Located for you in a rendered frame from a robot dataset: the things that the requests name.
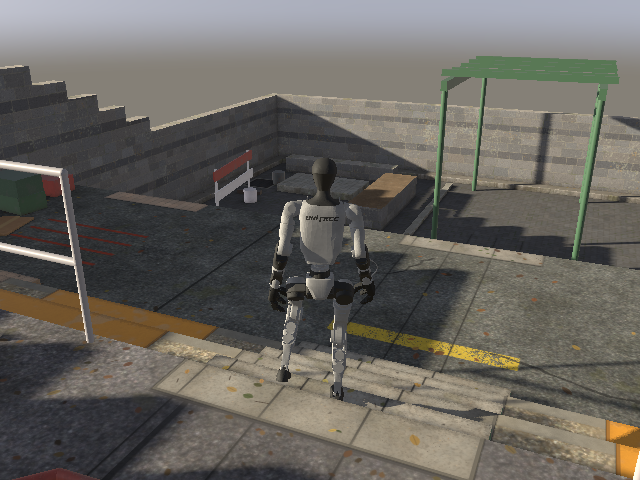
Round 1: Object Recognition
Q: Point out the robot right upper arm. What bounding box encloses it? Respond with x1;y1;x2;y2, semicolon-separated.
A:
344;202;366;259

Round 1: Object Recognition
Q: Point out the left robot thigh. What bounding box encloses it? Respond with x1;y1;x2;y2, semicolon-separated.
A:
286;276;306;322

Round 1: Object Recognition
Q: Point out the robot left upper arm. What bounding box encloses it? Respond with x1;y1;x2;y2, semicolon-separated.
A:
277;200;302;256

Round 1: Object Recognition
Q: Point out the right robot hand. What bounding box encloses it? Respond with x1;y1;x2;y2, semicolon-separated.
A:
354;281;375;304

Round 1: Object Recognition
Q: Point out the robot left forearm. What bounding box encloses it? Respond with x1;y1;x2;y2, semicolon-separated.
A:
269;241;288;289

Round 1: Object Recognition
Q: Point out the robot right forearm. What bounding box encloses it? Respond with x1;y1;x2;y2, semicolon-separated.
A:
355;244;373;285

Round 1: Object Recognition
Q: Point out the left robot shin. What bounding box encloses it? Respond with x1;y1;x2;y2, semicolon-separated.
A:
280;305;299;371

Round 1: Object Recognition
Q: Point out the left robot hand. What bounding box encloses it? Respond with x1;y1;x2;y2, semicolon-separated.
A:
268;286;292;312

